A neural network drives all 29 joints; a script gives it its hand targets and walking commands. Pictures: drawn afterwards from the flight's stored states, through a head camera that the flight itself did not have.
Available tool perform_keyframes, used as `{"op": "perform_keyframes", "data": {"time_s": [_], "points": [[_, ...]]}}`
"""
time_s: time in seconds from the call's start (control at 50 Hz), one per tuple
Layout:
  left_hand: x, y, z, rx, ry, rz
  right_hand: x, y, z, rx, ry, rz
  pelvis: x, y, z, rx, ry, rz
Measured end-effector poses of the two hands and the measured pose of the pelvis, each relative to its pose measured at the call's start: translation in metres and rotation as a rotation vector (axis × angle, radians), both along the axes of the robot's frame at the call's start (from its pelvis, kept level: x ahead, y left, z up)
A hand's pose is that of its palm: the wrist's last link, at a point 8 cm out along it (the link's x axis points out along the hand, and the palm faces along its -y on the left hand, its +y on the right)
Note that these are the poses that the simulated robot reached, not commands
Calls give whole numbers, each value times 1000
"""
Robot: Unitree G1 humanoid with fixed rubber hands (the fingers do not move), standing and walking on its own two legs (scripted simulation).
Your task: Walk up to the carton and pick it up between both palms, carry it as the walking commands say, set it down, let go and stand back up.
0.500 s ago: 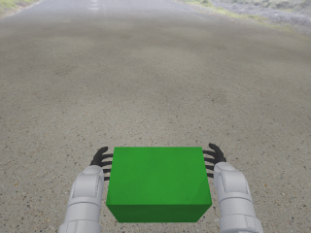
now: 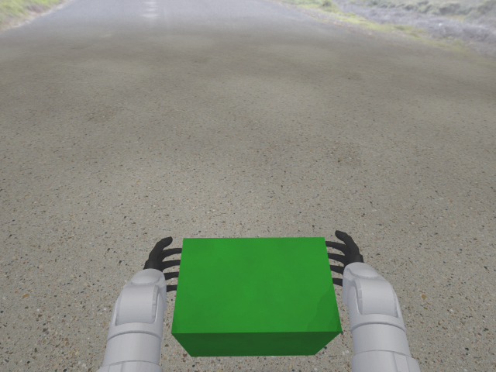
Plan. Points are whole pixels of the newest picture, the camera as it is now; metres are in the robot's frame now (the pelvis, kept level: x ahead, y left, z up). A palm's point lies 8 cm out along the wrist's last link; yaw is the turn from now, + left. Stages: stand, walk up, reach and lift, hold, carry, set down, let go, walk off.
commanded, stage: hold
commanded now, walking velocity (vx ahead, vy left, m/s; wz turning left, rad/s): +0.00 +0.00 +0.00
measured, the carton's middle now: (253, 300) +0.29 -0.01 -0.03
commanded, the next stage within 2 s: carry in 0.76 s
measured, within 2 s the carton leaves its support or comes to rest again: neither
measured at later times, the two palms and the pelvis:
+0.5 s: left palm (152, 281) +0.27 +0.16 +0.05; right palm (352, 273) +0.28 -0.17 +0.06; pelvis +0.00 +0.00 +0.00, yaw +0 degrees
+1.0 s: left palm (142, 267) +0.29 +0.18 +0.07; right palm (339, 268) +0.29 -0.15 +0.07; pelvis -0.01 +0.02 -0.01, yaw +1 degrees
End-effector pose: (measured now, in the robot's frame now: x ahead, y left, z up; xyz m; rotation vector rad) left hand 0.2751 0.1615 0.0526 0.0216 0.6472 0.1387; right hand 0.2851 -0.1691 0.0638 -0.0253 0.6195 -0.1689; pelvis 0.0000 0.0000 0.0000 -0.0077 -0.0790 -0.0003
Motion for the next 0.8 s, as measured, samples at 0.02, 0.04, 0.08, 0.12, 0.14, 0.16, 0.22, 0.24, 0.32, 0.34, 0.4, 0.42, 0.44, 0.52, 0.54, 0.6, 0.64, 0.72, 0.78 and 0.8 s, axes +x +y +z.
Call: {"op": "perform_keyframes", "data": {"time_s": [0.02,0.04,0.08,0.12,0.14,0.16,0.22,0.24,0.32,0.34,0.4,0.42,0.44,0.52,0.54,0.6,0.64,0.72,0.78,0.8], "points": [[0,0,-1,0,1,1,0,0,0,1,1,0,0,0,0,0,0,0],[-1,0,-2,-1,4,1,0,0,0,2,2,2,0,0,0,0,0,0],[-3,1,-3,-1,10,2,0,1,-1,4,6,4,0,0,0,0,0,0],[-4,1,-4,-2,9,4,0,1,0,3,2,7,0,0,0,0,0,0],[-4,2,-3,-1,6,5,0,2,1,4,-2,8,0,0,0,0,0,0],[-4,2,-2,-1,4,6,0,2,1,4,-3,8,0,0,0,0,0,0],[-3,2,-1,0,2,6,-1,2,1,8,-3,5,-1,0,0,0,-1,0],[-3,2,0,0,1,6,-1,2,1,8,-3,4,-1,0,0,0,-1,0],[-3,2,-2,0,3,5,-1,2,1,7,-3,4,-1,1,0,0,-1,0],[-4,2,-2,0,2,6,-1,2,1,7,-5,5,-1,1,0,0,-1,0],[-4,2,-3,0,5,7,-1,3,1,8,-5,6,-1,1,0,0,-1,0],[-4,2,-3,-1,6,7,-1,3,1,9,-4,6,-1,1,0,0,-1,0],[-4,2,-3,0,6,7,-1,2,1,9,-4,6,-1,1,0,0,-1,0],[-3,2,0,0,2,7,-2,2,1,10,-5,4,-1,1,0,0,-1,0],[-2,2,0,0,1,6,-1,2,1,11,-6,3,-1,1,0,0,-1,0],[-2,1,-1,-1,6,4,-2,1,1,11,-4,0,0,1,0,0,-1,0],[-3,1,-3,-1,9,3,-2,1,1,11,-3,0,0,1,0,0,-1,0],[-3,1,-3,-1,11,4,-2,1,0,12,-3,2,0,1,0,0,-1,0],[-2,1,-2,1,9,4,-2,1,0,12,-4,1,-1,1,0,0,0,0],[0,1,-1,2,5,4,-2,1,0,10,-7,0,-1,1,-1,-1,4,0]]}}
